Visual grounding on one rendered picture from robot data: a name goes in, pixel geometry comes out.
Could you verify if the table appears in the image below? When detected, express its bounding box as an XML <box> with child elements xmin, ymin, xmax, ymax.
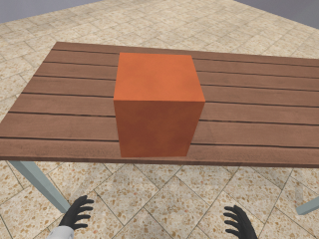
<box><xmin>0</xmin><ymin>41</ymin><xmax>319</xmax><ymax>215</ymax></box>

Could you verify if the left robot hand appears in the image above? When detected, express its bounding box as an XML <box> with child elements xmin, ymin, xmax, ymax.
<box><xmin>58</xmin><ymin>195</ymin><xmax>95</xmax><ymax>230</ymax></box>

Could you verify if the right robot hand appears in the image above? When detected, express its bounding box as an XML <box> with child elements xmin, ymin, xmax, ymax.
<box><xmin>223</xmin><ymin>204</ymin><xmax>258</xmax><ymax>239</ymax></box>

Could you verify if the left robot forearm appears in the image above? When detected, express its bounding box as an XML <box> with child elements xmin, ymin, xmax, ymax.
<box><xmin>46</xmin><ymin>225</ymin><xmax>74</xmax><ymax>239</ymax></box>

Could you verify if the carton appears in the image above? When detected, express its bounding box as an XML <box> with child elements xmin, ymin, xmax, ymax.
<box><xmin>113</xmin><ymin>52</ymin><xmax>205</xmax><ymax>157</ymax></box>

